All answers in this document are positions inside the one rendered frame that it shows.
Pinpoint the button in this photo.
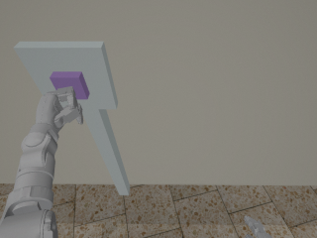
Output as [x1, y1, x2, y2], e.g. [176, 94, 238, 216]
[50, 71, 90, 100]

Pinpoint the right robot hand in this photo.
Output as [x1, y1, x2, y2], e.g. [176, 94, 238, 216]
[244, 215, 272, 238]

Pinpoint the robot left forearm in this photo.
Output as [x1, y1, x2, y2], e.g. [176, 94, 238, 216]
[0, 123, 59, 225]

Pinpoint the panel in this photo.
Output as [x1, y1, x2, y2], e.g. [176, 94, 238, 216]
[13, 41, 130, 195]

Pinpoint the left robot hand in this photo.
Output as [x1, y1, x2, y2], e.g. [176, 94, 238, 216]
[35, 86, 83, 132]

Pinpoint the robot left upper arm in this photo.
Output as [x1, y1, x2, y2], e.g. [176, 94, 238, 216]
[0, 209, 58, 238]

